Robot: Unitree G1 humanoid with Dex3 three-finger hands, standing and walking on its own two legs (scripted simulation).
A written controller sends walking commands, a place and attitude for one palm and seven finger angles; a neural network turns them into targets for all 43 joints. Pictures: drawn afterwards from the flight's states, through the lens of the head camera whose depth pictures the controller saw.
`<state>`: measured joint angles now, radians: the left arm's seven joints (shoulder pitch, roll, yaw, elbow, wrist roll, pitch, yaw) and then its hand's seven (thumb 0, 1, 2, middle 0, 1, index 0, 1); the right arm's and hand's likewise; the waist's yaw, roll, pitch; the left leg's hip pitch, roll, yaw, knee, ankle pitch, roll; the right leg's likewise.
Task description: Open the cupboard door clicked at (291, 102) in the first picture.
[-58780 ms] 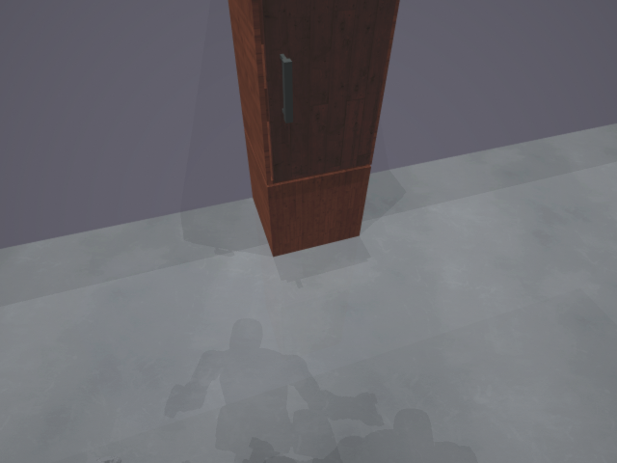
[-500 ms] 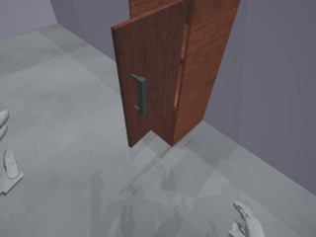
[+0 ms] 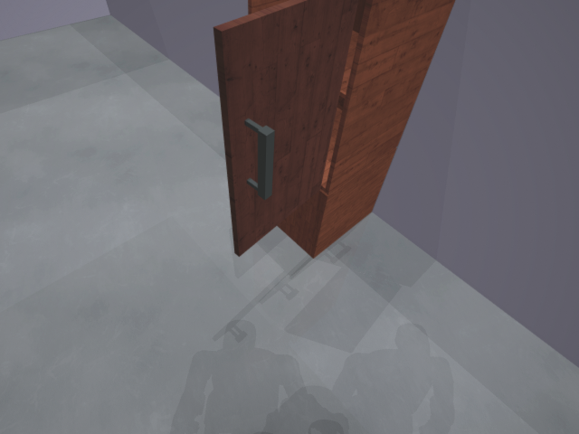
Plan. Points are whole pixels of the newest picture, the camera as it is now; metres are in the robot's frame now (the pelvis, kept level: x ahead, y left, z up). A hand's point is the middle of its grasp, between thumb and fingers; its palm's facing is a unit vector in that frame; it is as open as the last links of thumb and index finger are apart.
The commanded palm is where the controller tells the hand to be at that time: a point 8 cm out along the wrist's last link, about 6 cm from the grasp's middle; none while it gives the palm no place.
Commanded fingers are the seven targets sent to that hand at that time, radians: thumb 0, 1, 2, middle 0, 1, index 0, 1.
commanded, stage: let the arm hang, fingers relaxed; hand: left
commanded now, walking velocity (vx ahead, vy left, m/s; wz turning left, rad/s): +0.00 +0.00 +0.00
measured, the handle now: (258, 160) +0.60 +0.10 -0.01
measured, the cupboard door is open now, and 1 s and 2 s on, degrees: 95 95 95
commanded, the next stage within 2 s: look to check the result in 0.70 s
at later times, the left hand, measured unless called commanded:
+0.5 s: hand out of the picture +0.01 +0.17 -0.17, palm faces +0.01 -0.98 -0.19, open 7.4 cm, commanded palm none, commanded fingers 0.00 0.90 0.90 -0.20 -0.30 -0.20 -0.30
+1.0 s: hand out of the picture +0.01 +0.16 -0.17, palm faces +0.01 -0.98 -0.20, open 7.4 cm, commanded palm none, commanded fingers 0.00 0.90 0.90 -0.20 -0.30 -0.20 -0.30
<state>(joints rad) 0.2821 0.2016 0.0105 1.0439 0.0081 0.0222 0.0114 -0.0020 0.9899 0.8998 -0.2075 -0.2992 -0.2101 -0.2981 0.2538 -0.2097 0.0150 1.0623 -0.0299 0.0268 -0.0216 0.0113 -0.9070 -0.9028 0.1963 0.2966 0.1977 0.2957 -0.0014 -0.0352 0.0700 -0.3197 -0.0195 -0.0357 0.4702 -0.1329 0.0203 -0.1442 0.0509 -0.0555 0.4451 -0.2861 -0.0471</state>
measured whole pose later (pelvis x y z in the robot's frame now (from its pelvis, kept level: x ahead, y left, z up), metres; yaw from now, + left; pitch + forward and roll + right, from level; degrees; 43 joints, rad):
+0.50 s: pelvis +0.01 +0.00 +0.00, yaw -1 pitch -2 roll +0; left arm 0.28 0.14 -0.01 1.14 0.00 -0.01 0.03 0.01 0.91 0.90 -0.20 -0.30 -0.20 -0.30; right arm 0.24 -0.16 0.01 1.14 -0.02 0.01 -0.03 0.01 -0.91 -0.90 0.20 0.30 0.20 0.30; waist 0.00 0.02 0.03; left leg -0.25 -0.03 -0.01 0.41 -0.13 0.02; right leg -0.10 0.04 -0.03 0.42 -0.29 -0.05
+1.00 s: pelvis +0.03 -0.02 +0.00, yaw -2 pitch -2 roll +0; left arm 0.30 0.15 0.00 1.15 0.00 -0.01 0.03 0.01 0.91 0.90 -0.20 -0.30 -0.20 -0.30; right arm 0.26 -0.15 0.01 1.16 -0.02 0.01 -0.04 0.01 -0.91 -0.90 0.20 0.30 0.20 0.30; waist 0.00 0.01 0.06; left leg -0.22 -0.01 -0.01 0.41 -0.16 0.00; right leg -0.06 0.05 -0.03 0.39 -0.30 -0.06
